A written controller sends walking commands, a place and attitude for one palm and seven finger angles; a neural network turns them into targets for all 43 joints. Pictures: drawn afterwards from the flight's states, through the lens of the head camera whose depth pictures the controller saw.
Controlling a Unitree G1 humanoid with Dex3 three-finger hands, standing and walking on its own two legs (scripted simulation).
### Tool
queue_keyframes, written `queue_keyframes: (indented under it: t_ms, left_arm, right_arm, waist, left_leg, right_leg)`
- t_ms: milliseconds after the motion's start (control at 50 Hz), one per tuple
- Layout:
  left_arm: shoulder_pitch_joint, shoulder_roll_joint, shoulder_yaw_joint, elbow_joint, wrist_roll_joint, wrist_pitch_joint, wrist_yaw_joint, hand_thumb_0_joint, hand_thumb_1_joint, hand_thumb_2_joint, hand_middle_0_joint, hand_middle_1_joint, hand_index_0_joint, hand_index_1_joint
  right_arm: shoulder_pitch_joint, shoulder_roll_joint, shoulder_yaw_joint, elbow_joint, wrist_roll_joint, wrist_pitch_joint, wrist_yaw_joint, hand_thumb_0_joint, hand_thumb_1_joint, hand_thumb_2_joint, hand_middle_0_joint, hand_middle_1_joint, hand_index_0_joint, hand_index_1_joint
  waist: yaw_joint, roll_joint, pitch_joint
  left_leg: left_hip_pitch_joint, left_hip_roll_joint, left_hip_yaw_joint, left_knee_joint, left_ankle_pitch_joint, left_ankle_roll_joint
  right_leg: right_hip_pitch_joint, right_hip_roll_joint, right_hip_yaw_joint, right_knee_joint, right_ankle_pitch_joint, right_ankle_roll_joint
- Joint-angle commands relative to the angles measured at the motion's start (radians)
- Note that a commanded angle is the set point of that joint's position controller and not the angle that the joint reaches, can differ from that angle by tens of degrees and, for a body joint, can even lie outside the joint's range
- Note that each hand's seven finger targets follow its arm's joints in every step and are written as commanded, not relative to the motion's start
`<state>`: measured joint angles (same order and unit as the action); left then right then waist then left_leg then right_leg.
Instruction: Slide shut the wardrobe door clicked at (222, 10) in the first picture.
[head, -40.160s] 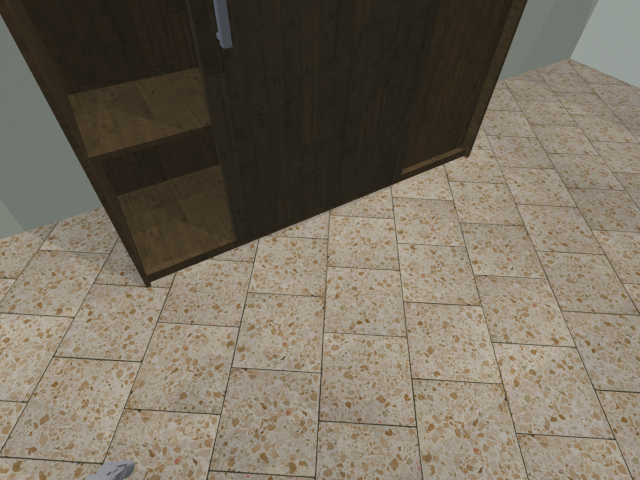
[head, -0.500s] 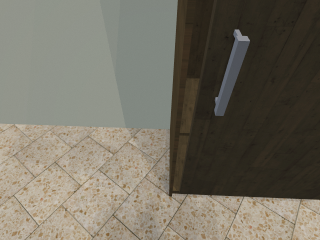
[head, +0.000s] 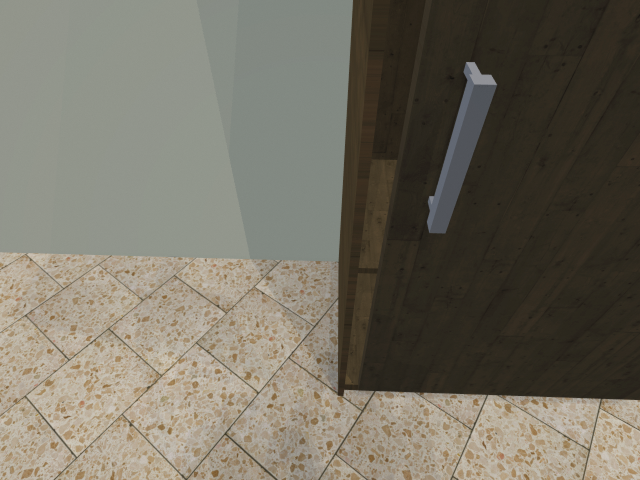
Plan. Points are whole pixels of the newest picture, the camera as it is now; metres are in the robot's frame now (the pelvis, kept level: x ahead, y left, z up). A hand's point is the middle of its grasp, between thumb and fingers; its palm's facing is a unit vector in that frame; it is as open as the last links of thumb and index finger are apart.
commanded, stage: look again from close up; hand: right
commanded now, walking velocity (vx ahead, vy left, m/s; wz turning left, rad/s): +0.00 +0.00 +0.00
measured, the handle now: (452, 156) +0.49 -0.15 +0.17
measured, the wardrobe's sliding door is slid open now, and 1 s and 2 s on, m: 0.04 0.04 0.04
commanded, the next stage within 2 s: raise the hand with hooked fingers in 0.36 s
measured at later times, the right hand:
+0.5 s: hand out of the picture -0.01 -0.16 -0.17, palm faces +0.08 +0.98 -0.17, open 7.4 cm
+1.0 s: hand out of the picture +0.13 -0.19 +0.00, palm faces +0.15 +0.99 -0.06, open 9.3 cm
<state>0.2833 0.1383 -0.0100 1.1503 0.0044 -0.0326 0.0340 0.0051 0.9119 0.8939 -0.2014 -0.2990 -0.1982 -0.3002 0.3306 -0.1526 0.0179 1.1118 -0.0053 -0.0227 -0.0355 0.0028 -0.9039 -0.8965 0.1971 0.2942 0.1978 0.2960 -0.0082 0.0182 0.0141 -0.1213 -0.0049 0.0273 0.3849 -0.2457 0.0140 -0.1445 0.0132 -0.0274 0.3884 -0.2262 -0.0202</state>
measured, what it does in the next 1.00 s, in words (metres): lowers itself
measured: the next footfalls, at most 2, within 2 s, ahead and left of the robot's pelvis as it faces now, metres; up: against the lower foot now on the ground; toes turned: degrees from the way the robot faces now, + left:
none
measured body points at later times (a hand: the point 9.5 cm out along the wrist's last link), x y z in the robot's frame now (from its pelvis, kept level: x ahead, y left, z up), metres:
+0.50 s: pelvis -0.01 +0.00 +0.00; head +0.00 +0.00 +0.45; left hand -0.01 +0.22 -0.16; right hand -0.02 -0.21 -0.16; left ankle -0.02 +0.11 -0.74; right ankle -0.01 -0.10 -0.74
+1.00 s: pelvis -0.03 +0.02 -0.06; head -0.02 +0.01 +0.39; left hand +0.21 +0.24 -0.08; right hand +0.12 -0.25 +0.01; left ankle -0.02 +0.11 -0.74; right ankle -0.01 -0.10 -0.74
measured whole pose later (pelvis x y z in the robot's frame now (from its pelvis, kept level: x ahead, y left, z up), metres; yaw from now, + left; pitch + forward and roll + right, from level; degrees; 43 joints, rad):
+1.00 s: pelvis -0.03 +0.02 -0.06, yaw -3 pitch +6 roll +1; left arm 0.19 0.26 0.02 0.45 -0.02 -0.20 0.05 0.01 0.91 0.89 -0.20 -0.30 -0.20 -0.30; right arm 0.54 -0.23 -0.18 -0.09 0.26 -0.37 0.22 0.01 -0.47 -0.71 0.23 0.57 0.23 0.57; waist -0.04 0.00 -0.10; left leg -0.56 -0.01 0.11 0.93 -0.47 0.05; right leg -0.63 -0.01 0.04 0.97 -0.45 0.00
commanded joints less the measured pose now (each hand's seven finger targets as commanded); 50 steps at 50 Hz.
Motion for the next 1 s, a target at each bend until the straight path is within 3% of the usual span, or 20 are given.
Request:
queue_keyframes:
  t_ms: [0, 420, 440, 460, 480, 500, 520, 540, 560, 600, 640, 660, 700, 720, 760, 820, 880, 900, 920, 980]
  left_arm:
    - [0.058, 0.104, 0.016, -0.016, -0.001, -0.012, 0.009, 0.000, 0.900, 0.900, -0.200, -0.300, -0.200, -0.300]
    - [0.069, 0.095, 0.019, -0.012, -0.002, -0.010, 0.009, 0.000, 0.900, 0.900, -0.200, -0.300, -0.200, -0.300]
    - [-0.044, 0.115, 0.010, -0.092, -0.002, -0.015, -0.009, 0.000, 0.900, 0.900, -0.200, -0.300, -0.200, -0.300]
    - [0.012, 0.315, 0.044, -0.460, -0.042, -0.142, 0.034, 0.000, 0.900, 0.900, -0.200, -0.300, -0.200, -0.300]
    - [-0.088, 0.215, 0.020, -0.413, -0.041, -0.232, 0.061, 0.000, 0.900, 0.900, -0.200, -0.300, -0.200, -0.300]
    - [-0.053, 0.159, 0.027, -0.372, -0.060, -0.256, 0.055, 0.000, 0.900, 0.900, -0.200, -0.300, -0.200, -0.300]
    - [-0.017, 0.184, 0.038, -0.402, -0.072, -0.263, 0.053, 0.000, 0.900, 0.900, -0.200, -0.300, -0.200, -0.300]
    - [-0.070, 0.219, 0.038, -0.480, -0.079, -0.288, 0.056, 0.000, 0.900, 0.900, -0.200, -0.300, -0.200, -0.300]
    - [-0.080, 0.241, 0.048, -0.502, -0.058, -0.307, 0.061, 0.000, 0.900, 0.900, -0.200, -0.300, -0.200, -0.300]
    - [-0.090, 0.239, 0.057, -0.546, -0.027, -0.312, 0.055, 0.000, 0.900, 0.900, -0.200, -0.300, -0.200, -0.300]
    - [-0.112, 0.231, 0.073, -0.596, -0.019, -0.305, 0.020, 0.000, 0.900, 0.900, -0.200, -0.300, -0.200, -0.300]
    - [-0.128, 0.233, 0.085, -0.628, -0.014, -0.298, 0.002, 0.000, 0.900, 0.900, -0.200, -0.300, -0.200, -0.300]
    - [-0.164, 0.247, 0.103, -0.699, -0.013, -0.277, -0.033, 0.000, 0.900, 0.900, -0.200, -0.300, -0.200, -0.300]
    - [-0.159, 0.245, 0.113, -0.728, -0.023, -0.261, -0.038, 0.000, 0.900, 0.900, -0.200, -0.300, -0.200, -0.300]
    - [-0.204, 0.238, 0.102, -0.809, -0.034, -0.227, -0.028, 0.000, 0.900, 0.900, -0.200, -0.300, -0.200, -0.300]
    - [-0.182, 0.216, 0.084, -0.842, -0.033, -0.186, 0.001, 0.000, 0.900, 0.900, -0.200, -0.300, -0.200, -0.300]
    - [-0.106, 0.205, 0.078, -0.828, -0.025, -0.186, 0.015, 0.000, 0.900, 0.900, -0.200, -0.300, -0.200, -0.300]
    - [-0.094, 0.205, 0.070, -0.820, -0.021, -0.193, 0.018, 0.000, 0.900, 0.900, -0.200, -0.300, -0.200, -0.300]
    - [-0.081, 0.213, 0.060, -0.807, -0.017, -0.200, 0.023, 0.000, 0.900, 0.900, -0.200, -0.300, -0.200, -0.300]
    - [-0.090, 0.229, 0.046, -0.766, -0.032, -0.233, 0.039, 0.000, 0.900, 0.900, -0.200, -0.300, -0.200, -0.300]
  right_arm:
    - [0.086, -0.093, -0.020, -0.016, -0.004, -0.011, -0.006, 0.000, -0.900, -0.900, 0.200, 0.300, 0.200, 0.300]
    - [0.098, -0.089, -0.020, -0.012, -0.005, -0.012, -0.007, 0.000, -0.900, -0.900, 0.200, 0.300, 0.200, 0.300]
    - [0.129, -0.091, -0.016, 0.015, -0.024, -0.036, -0.042, 0.000, -0.900, -0.900, 0.200, 0.300, 0.200, 0.300]
    - [-0.603, -0.307, -0.085, -1.537, 0.196, -0.235, -0.025, 0.000, -0.877, -0.890, 0.202, 0.315, 0.202, 0.315]
    - [-0.268, -0.242, -0.097, -1.337, 0.115, -0.185, -0.083, 0.000, -0.853, -0.880, 0.203, 0.330, 0.203, 0.330]
    - [0.090, 0.008, 0.025, -1.015, 0.130, -0.057, -0.098, 0.000, -0.830, -0.870, 0.205, 0.345, 0.205, 0.345]
    - [0.070, 0.072, 0.069, -1.085, 0.163, -0.031, -0.092, 0.000, -0.807, -0.860, 0.207, 0.360, 0.207, 0.360]
    - [-0.051, 0.019, 0.075, -1.281, 0.185, -0.090, -0.080, 0.000, -0.783, -0.850, 0.208, 0.375, 0.208, 0.375]
    - [-0.030, -0.055, 0.003, -1.294, 0.177, -0.139, -0.072, 0.000, -0.760, -0.840, 0.210, 0.390, 0.210, 0.390]
    - [0.023, -0.002, -0.002, -1.172, 0.179, -0.224, -0.026, 0.000, -0.713, -0.820, 0.213, 0.420, 0.213, 0.420]
    - [0.205, 0.028, -0.041, -1.006, 0.201, -0.342, 0.084, 0.000, -0.667, -0.800, 0.217, 0.450, 0.217, 0.450]
    - [0.285, 0.014, -0.077, -0.984, 0.222, -0.410, 0.154, 0.000, -0.643, -0.790, 0.218, 0.465, 0.218, 0.465]
    - [0.344, -0.080, -0.172, -0.993, 0.256, -0.518, 0.305, 0.000, -0.597, -0.770, 0.222, 0.495, 0.222, 0.495]
    - [0.377, -0.174, -0.282, -0.983, 0.252, -0.512, 0.337, 0.000, -0.573, -0.760, 0.223, 0.510, 0.223, 0.510]
    - [0.318, -0.191, -0.290, -1.149, 0.271, -0.441, 0.357, 0.000, -0.527, -0.740, 0.227, 0.540, 0.227, 0.540]
    - [0.178, -0.185, -0.294, -1.358, 0.309, -0.364, 0.302, 0.000, -0.457, -0.710, 0.232, 0.585, 0.232, 0.585]
    - [0.046, -0.194, -0.279, -1.531, 0.276, -0.417, 0.240, 0.000, -0.387, -0.680, 0.237, 0.630, 0.237, 0.630]
    - [0.002, -0.198, -0.254, -1.573, 0.270, -0.446, 0.238, 0.000, -0.363, -0.670, 0.238, 0.645, 0.238, 0.645]
    - [-0.080, -0.195, -0.217, -1.606, 0.273, -0.470, 0.250, 0.000, -0.340, -0.660, 0.240, 0.660, 0.240, 0.660]
    - [-0.079, -0.222, -0.214, -1.506, 0.290, -0.474, 0.322, 0.000, -0.270, -0.630, 0.245, 0.705, 0.245, 0.705]
  waist:
    - [-0.003, -0.015, 0.064]
    - [-0.004, -0.004, 0.066]
    - [-0.030, -0.048, 0.105]
    - [0.123, -0.226, -0.379]
    - [0.018, -0.335, -0.394]
    - [0.044, -0.218, -0.219]
    - [0.039, -0.155, -0.138]
    - [0.058, -0.068, -0.058]
    - [0.066, -0.007, -0.080]
    - [0.071, 0.176, 0.020]
    - [0.000, 0.235, 0.027]
    - [-0.032, 0.244, -0.022]
    - [-0.041, 0.168, -0.094]
    - [-0.080, 0.122, -0.146]
    - [-0.091, 0.035, -0.206]
    - [-0.046, -0.039, -0.232]
    - [0.013, -0.119, -0.242]
    - [0.034, -0.144, -0.245]
    - [0.069, -0.101, -0.237]
    - [0.080, -0.121, -0.193]
  left_leg:
    - [-0.055, 0.110, -0.092, -0.072, 0.129, 0.021]
    - [-0.058, 0.108, -0.094, -0.074, 0.129, 0.023]
    - [-0.098, 0.163, -0.141, -0.049, 0.479, 0.004]
    - [-0.008, 0.055, -0.043, 0.061, 0.316, 0.014]
    - [-0.047, 0.012, -0.003, 0.121, 0.131, 0.039]
    - [-0.126, 0.019, 0.049, 0.121, 0.077, 0.017]
    - [-0.152, 0.024, 0.065, 0.114, 0.052, 0.010]
    - [-0.192, 0.020, 0.057, 0.103, 0.004, 0.009]
    - [-0.239, 0.009, 0.055, 0.104, -0.060, 0.006]
    - [-0.385, -0.002, 0.073, 0.149, -0.166, -0.004]
    - [-0.455, -0.001, 0.072, 0.226, -0.226, 0.004]
    - [-0.457, -0.003, 0.059, 0.275, -0.199, 0.010]
    - [-0.414, 0.010, 0.023, 0.343, -0.067, 0.021]
    - [-0.366, 0.022, -0.003, 0.364, -0.032, 0.029]
    - [-0.337, 0.023, -0.016, 0.382, 0.000, 0.021]
    - [-0.355, 0.014, -0.038, 0.363, -0.007, 0.007]
    - [-0.420, -0.009, -0.007, 0.379, 0.043, 0.009]
    - [-0.441, -0.011, -0.006, 0.380, 0.040, 0.009]
    - [-0.460, -0.017, -0.007, 0.383, 0.033, 0.006]
    - [-0.469, -0.011, -0.025, 0.328, -0.057, 0.004]
  right_leg:
    - [-0.015, -0.118, 0.094, -0.072, 0.157, -0.016]
    - [-0.024, -0.116, 0.091, -0.061, 0.149, -0.013]
    - [-0.111, -0.104, 0.042, 0.150, 0.190, 0.020]
    - [0.165, -0.011, 0.035, 0.021, 0.220, -0.008]
    - [0.184, -0.049, 0.017, 0.026, 0.304, -0.005]
    - [0.045, -0.056, 0.038, 0.029, 0.231, 0.001]
    - [-0.052, -0.046, 0.059, 0.043, 0.135, 0.015]
    - [-0.083, -0.042, 0.075, 0.058, 0.031, 0.001]
    - [-0.097, -0.029, 0.073, 0.088, -0.033, -0.004]
    - [-0.230, -0.016, 0.080, 0.160, -0.103, 0.001]
    - [-0.353, -0.003, 0.059, 0.248, -0.114, 0.019]
    - [-0.395, 0.004, 0.045, 0.301, -0.091, 0.024]
    - [-0.439, 0.024, 0.019, 0.390, -0.039, 0.031]
    - [-0.466, 0.032, 0.005, 0.407, -0.017, 0.026]
    - [-0.459, 0.035, -0.023, 0.402, -0.004, 0.012]
    - [-0.437, 0.026, -0.006, 0.415, -0.017, 0.004]
    - [-0.356, -0.005, 0.031, 0.433, 0.032, -0.007]
    - [-0.339, -0.009, 0.039, 0.444, 0.034, -0.010]
    - [-0.337, -0.014, 0.055, 0.456, 0.026, -0.016]
    - [-0.347, -0.015, 0.066, 0.451, -0.048, -0.016]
